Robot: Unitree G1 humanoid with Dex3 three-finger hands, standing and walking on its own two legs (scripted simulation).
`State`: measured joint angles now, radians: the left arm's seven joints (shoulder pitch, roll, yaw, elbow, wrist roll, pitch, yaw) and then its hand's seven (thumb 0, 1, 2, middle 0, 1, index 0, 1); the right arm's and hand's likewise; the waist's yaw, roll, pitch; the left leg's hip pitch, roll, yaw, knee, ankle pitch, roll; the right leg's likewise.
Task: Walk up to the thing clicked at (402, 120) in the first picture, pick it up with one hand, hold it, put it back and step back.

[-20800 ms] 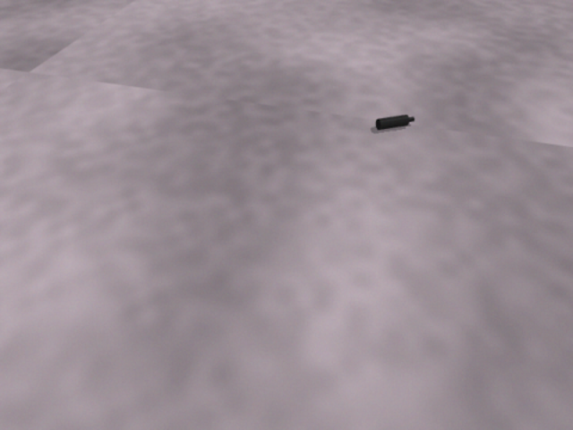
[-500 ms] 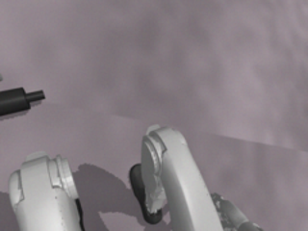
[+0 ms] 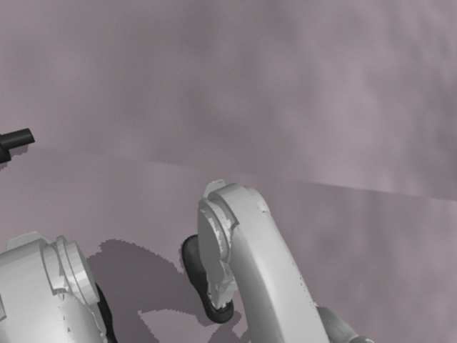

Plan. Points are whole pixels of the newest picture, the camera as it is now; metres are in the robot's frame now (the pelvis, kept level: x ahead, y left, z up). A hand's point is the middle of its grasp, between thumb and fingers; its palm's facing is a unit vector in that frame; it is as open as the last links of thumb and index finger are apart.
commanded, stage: rest palm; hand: left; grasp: from above
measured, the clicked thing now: out of the picture +0.44 +0.31 -0.27
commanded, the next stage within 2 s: close in 0.52 s
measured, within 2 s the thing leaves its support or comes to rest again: neither
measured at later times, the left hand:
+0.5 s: hand out of the picture +0.42 +0.32 -0.26, palm faces -0.44 -0.16 -0.88, open 14.0 cm
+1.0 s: hand out of the picture +0.43 +0.32 -0.25, palm faces -0.42 -0.15 -0.90, open 12.7 cm
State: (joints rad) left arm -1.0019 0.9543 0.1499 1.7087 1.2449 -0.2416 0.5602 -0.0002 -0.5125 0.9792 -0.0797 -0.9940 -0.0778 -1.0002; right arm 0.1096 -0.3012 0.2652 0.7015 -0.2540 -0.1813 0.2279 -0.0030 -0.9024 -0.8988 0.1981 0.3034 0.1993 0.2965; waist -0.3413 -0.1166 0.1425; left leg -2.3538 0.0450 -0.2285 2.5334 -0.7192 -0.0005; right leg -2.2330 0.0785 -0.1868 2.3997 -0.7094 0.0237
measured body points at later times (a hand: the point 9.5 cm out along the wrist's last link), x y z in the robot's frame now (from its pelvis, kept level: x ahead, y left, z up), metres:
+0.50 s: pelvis +0.00 +0.00 +0.00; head +0.27 +0.12 +0.33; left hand +0.44 +0.33 -0.21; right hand +0.07 -0.25 -0.07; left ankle +0.06 +0.13 -0.27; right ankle +0.10 -0.11 -0.27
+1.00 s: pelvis -0.01 +0.00 +0.00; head +0.27 +0.13 +0.33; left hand +0.45 +0.32 -0.20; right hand +0.06 -0.25 -0.06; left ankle +0.06 +0.13 -0.27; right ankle +0.10 -0.11 -0.27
